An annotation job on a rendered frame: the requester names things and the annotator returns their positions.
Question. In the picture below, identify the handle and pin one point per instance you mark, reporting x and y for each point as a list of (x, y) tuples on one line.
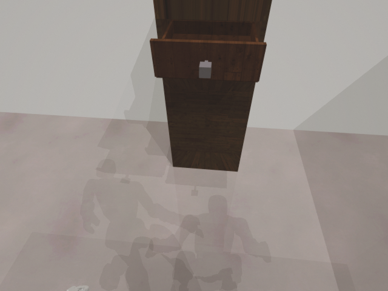
[(205, 69)]

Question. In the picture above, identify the drawer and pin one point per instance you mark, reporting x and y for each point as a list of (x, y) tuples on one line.
[(231, 46)]

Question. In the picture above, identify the cabinet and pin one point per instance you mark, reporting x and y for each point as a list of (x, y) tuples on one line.
[(207, 119)]

